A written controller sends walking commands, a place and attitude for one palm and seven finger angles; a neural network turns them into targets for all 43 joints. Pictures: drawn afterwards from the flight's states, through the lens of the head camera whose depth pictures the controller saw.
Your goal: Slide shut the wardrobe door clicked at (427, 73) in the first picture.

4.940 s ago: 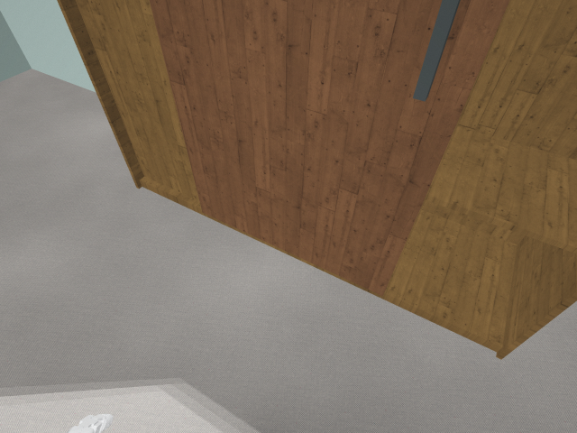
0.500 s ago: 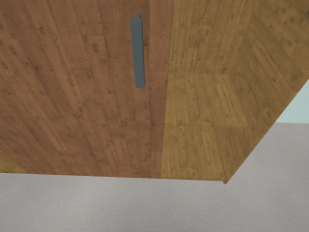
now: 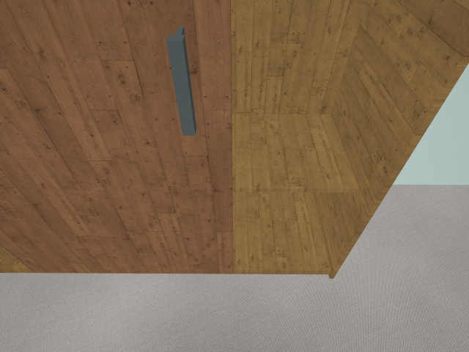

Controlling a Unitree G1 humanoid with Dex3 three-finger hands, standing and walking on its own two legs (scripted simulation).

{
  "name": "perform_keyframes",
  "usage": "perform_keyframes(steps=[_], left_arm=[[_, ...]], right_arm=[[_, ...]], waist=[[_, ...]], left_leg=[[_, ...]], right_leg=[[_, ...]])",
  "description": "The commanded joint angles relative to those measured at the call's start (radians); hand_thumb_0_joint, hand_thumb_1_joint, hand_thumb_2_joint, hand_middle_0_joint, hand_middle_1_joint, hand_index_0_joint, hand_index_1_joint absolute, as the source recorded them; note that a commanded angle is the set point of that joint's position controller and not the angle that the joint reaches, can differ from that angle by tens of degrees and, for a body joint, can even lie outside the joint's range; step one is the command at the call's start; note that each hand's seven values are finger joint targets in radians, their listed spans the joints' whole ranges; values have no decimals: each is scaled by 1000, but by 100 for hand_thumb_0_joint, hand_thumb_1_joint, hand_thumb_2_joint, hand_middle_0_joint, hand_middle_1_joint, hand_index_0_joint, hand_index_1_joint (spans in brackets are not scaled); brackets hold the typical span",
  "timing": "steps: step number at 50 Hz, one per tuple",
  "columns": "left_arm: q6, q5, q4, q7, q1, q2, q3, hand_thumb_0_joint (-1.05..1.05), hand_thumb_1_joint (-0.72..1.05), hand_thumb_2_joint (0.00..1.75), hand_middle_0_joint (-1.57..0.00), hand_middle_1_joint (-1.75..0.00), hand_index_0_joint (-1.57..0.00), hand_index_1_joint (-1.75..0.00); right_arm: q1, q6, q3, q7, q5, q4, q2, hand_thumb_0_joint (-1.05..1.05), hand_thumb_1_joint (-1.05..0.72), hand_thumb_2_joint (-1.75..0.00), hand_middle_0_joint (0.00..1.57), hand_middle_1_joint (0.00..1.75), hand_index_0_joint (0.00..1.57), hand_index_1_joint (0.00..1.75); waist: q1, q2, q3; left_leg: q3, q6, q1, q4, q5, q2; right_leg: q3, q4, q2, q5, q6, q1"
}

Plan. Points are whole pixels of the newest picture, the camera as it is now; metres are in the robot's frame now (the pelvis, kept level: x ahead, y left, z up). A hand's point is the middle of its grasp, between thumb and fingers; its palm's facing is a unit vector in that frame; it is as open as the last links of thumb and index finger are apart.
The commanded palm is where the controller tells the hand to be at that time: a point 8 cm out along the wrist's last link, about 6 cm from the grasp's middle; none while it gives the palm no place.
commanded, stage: come to a stop and stand still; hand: left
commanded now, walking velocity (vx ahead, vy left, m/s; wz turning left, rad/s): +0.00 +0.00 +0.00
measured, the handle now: (185, 84) +0.53 +0.12 +0.20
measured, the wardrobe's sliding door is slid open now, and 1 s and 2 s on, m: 0.43 0.43 0.43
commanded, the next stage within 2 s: look again from close up in 0.66 s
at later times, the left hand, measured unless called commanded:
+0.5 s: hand out of the picture -0.01 +0.12 -0.18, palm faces +0.07 -0.98 -0.17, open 7.4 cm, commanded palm none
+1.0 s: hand out of the picture +0.03 +0.16 -0.18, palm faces +0.02 -0.97 -0.22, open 7.4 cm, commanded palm none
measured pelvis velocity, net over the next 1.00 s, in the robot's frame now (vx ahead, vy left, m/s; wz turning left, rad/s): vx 0.03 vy -0.01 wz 0.01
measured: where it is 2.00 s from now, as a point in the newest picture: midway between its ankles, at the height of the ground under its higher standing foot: outside the picture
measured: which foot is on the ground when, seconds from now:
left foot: down 0.00-1.00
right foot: down 0.00-1.00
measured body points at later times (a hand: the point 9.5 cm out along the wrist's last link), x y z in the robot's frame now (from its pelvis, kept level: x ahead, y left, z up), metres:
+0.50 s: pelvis +0.02 -0.03 +0.00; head +0.03 -0.04 +0.45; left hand -0.02 +0.17 -0.16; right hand +0.02 -0.24 -0.17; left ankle +0.02 +0.11 -0.74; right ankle -0.04 -0.09 -0.74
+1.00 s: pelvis +0.03 -0.01 -0.01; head +0.05 -0.01 +0.44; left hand +0.03 +0.22 -0.17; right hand +0.06 -0.24 -0.17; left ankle +0.02 +0.12 -0.74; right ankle -0.04 -0.09 -0.74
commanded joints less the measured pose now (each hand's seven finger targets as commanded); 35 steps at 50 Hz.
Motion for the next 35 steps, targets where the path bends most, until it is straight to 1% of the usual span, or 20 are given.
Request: perform_keyframes(steps=[1,3,5,9,11,13,14,16,17,20,21,22,24,25,27,28,31,33,34,35], left_arm=[[-16,1,-14,8,83,80,14,0,90,90,-20,-30,-20,-30],[-16,2,-11,8,87,77,15,0,90,90,-20,-30,-20,-30],[-18,2,-11,8,96,72,14,0,90,90,-20,-30,-20,-30],[-22,4,-12,9,104,71,13,0,90,90,-20,-30,-20,-30],[-23,3,-10,9,106,72,13,0,90,90,-20,-30,-20,-30],[-24,4,-9,11,114,72,14,0,90,90,-20,-30,-20,-30],[-25,4,-10,11,112,74,14,0,90,90,-20,-30,-20,-30],[-26,4,-10,12,116,74,14,0,90,90,-20,-30,-20,-30],[-27,4,-10,12,113,79,15,0,90,90,-20,-30,-20,-30],[-25,4,-12,13,114,83,18,0,90,90,-20,-30,-20,-30],[-25,4,-10,13,117,85,18,0,90,90,-20,-30,-20,-30],[-24,3,-12,14,114,89,19,0,90,90,-20,-30,-20,-30],[-22,4,-12,15,116,90,20,0,90,90,-20,-30,-20,-30],[-21,4,-11,15,111,93,20,0,90,90,-20,-30,-20,-30],[-20,2,-13,15,110,98,22,0,90,90,-20,-30,-20,-30],[-19,3,-12,15,108,96,22,0,90,90,-20,-30,-20,-30],[-19,2,-14,14,104,103,24,0,90,90,-20,-30,-20,-30],[-18,3,-14,15,99,105,25,0,90,90,-20,-30,-20,-30],[-17,3,-16,15,103,106,27,0,90,90,-20,-30,-20,-30],[-17,1,-16,15,97,109,26,0,90,90,-20,-30,-20,-30]], right_arm=[[46,-17,-11,-9,-1,-22,-71,0,-90,-90,20,30,20,30],[46,-14,-11,-10,0,-23,-69,0,-90,-90,20,30,20,30],[37,-17,-11,-10,-1,-27,-67,0,-90,-90,20,30,20,30],[24,-16,-11,-11,0,-30,-67,0,-90,-90,20,30,20,30],[19,-16,-11,-12,-1,-32,-70,0,-90,-90,20,30,20,30],[11,-16,-11,-13,0,-34,-69,0,-90,-90,20,30,20,30],[13,-17,-11,-13,0,-34,-69,0,-90,-90,20,30,20,30],[5,-17,-11,-15,-1,-36,-73,0,-90,-90,20,30,20,30],[6,-18,-11,-16,0,-36,-76,0,-90,-90,20,30,20,30],[0,-16,-8,-17,-1,-38,-76,0,-90,-90,20,30,20,30],[-7,-15,-9,-18,-1,-38,-78,0,-90,-90,20,30,20,30],[-4,-15,-8,-19,-1,-39,-79,0,-90,-90,20,30,20,30],[-11,-12,-7,-20,0,-40,-77,0,-90,-90,20,30,20,30],[-8,-10,-8,-20,0,-39,-77,0,-90,-90,20,30,20,30],[-9,-10,-7,-21,-1,-38,-81,0,-90,-90,20,30,20,30],[-10,-9,-7,-21,-1,-39,-80,0,-90,-90,20,30,20,30],[-15,-9,-7,-23,-1,-40,-83,0,-90,-90,20,30,20,30],[-10,-8,-7,-24,0,-41,-83,0,-90,-90,20,30,20,30],[-14,-9,-6,-25,-1,-40,-84,0,-90,-90,20,30,20,30],[-8,-8,-5,-25,-1,-39,-86,0,-90,-90,20,30,20,30]], waist=[[10,-6,94],[10,-19,98],[11,-10,94],[10,-21,86],[10,-15,85],[13,-22,80],[10,-29,74],[12,-30,69],[11,-19,55],[15,-24,71],[16,-14,65],[14,-19,63],[18,-30,76],[14,-37,81],[18,-25,72],[19,-36,73],[18,-20,69],[18,-39,61],[21,-34,62],[18,-42,62]], left_leg=[[-121,5,40,-53,25,94],[-123,6,35,-45,14,95],[-120,7,48,-43,42,97],[-115,5,54,-28,65,98],[-114,3,60,-25,75,100],[-111,4,62,-13,90,101],[-111,3,60,-13,102,99],[-107,2,72,-7,118,100],[-105,1,73,-5,131,100],[-99,-2,63,0,127,98],[-97,-3,69,6,131,97],[-96,-3,65,7,138,98],[-89,-4,55,15,120,95],[-89,-6,53,13,114,94],[-88,-6,57,15,125,94],[-88,-6,54,21,113,93],[-87,-7,61,20,128,95],[-85,-7,53,29,133,94],[-81,-8,52,32,137,92],[-84,-8,53,26,138,93]], right_leg=[[114,-123,-115,64,-7,-141],[108,-127,-113,48,-6,-142],[112,-125,-115,82,-6,-144],[116,-126,-115,120,-5,-135],[116,-124,-115,143,-5,-132],[111,-122,-117,185,-1,-119],[113,-119,-118,215,1,-107],[110,-112,-120,269,4,-101],[109,-108,-122,301,6,-82],[102,-104,-124,333,11,-75],[103,-104,-124,348,14,-71],[103,-102,-124,373,17,-58],[102,-105,-128,392,28,-59],[100,-106,-127,392,28,-57],[99,-104,-128,410,31,-44],[94,-107,-126,396,32,-44],[98,-105,-127,417,33,-38],[93,-101,-126,452,39,-18],[92,-98,-129,476,43,-13],[89,-95,-128,473,39,-11]])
